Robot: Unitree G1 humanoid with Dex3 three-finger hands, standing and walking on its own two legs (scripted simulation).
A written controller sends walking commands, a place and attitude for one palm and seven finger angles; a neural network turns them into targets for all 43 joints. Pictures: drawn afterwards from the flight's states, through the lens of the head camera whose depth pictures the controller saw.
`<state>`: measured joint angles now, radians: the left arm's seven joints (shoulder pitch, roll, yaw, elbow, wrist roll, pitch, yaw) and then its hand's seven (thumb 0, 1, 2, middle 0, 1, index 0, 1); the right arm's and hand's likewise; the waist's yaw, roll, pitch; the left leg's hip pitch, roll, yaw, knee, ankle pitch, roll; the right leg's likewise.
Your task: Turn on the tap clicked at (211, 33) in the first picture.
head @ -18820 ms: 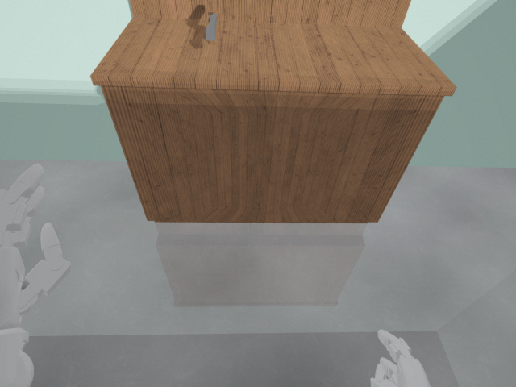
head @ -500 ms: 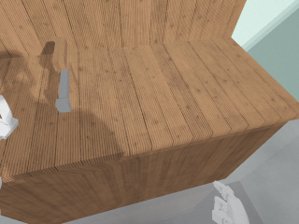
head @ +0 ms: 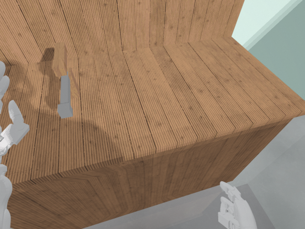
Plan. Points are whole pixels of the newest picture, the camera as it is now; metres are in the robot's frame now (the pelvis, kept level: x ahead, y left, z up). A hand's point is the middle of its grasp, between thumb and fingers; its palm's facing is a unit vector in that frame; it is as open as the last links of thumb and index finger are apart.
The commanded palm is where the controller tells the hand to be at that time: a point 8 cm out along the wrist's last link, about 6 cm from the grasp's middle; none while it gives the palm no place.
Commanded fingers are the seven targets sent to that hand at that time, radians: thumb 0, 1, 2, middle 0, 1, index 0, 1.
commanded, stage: come to a stop and stand still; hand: left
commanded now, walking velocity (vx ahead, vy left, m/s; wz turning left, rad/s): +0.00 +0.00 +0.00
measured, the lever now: (65, 110) +0.35 +0.27 +0.11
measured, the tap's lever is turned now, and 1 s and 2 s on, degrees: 0 0 0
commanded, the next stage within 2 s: look again from close up in 0.60 s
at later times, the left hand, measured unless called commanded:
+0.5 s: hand (42, 138) +0.24 +0.25 +0.17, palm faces +0.37 -0.86 -0.36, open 7.4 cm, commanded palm +0.17 +0.28 +0.18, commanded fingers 0.00 0.90 0.90 -0.20 -0.30 -0.20 -0.30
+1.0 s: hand (30, 153) +0.21 +0.26 +0.16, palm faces +0.42 -0.84 -0.35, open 7.4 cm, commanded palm +0.15 +0.29 +0.18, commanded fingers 0.00 0.90 0.90 -0.20 -0.30 -0.20 -0.30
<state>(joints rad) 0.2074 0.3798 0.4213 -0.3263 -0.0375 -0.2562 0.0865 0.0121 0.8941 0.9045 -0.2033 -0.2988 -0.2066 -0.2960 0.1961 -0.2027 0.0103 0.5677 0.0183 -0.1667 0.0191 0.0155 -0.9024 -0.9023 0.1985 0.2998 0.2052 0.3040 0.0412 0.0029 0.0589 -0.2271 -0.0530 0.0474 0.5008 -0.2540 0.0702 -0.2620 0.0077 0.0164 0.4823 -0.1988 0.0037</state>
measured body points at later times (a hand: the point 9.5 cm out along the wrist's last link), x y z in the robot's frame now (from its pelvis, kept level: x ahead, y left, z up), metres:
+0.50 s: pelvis +0.02 +0.00 +0.00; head +0.04 +0.03 +0.45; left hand +0.21 +0.29 +0.19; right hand +0.22 -0.22 -0.05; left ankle +0.01 +0.07 -0.74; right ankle +0.04 -0.13 -0.74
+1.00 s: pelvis +0.00 +0.00 +0.01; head +0.01 +0.03 +0.45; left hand +0.18 +0.30 +0.18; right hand +0.19 -0.21 -0.06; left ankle +0.01 +0.07 -0.74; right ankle +0.04 -0.13 -0.74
